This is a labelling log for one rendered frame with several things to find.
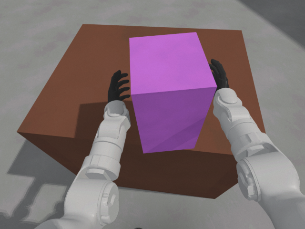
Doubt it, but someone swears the left robot upper arm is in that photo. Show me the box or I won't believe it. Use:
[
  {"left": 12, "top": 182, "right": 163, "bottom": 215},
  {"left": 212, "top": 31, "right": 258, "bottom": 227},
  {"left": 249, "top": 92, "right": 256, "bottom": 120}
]
[{"left": 35, "top": 178, "right": 119, "bottom": 229}]

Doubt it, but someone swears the right robot forearm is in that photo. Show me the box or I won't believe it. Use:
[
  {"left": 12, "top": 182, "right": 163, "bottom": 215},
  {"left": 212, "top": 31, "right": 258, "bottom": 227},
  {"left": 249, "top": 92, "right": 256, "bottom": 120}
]
[{"left": 213, "top": 88, "right": 300, "bottom": 189}]

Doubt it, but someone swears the right robot hand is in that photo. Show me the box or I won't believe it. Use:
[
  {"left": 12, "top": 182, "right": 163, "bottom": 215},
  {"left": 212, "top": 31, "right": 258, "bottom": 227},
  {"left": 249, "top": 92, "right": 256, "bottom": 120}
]
[{"left": 209, "top": 59, "right": 229, "bottom": 95}]

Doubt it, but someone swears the pedestal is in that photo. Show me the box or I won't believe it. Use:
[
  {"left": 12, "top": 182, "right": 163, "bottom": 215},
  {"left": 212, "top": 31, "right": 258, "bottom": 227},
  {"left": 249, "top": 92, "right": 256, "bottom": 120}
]
[{"left": 17, "top": 24, "right": 266, "bottom": 199}]

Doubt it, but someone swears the left robot forearm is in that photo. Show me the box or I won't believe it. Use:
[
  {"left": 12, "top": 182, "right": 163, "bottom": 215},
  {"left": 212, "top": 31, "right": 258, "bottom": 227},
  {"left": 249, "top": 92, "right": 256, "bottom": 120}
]
[{"left": 64, "top": 100, "right": 131, "bottom": 208}]

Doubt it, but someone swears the left robot hand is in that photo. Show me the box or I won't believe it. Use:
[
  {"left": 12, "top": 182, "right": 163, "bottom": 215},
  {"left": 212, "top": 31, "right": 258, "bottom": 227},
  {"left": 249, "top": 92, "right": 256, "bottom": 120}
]
[{"left": 108, "top": 70, "right": 130, "bottom": 103}]

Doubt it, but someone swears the carton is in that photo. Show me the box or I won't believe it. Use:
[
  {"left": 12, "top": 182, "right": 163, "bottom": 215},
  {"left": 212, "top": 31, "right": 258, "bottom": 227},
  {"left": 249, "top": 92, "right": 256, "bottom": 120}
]
[{"left": 129, "top": 32, "right": 217, "bottom": 153}]

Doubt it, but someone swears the right robot upper arm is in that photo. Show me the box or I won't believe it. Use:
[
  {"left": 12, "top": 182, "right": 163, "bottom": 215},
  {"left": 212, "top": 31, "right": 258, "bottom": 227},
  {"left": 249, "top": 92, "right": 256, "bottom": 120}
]
[{"left": 236, "top": 151, "right": 305, "bottom": 229}]

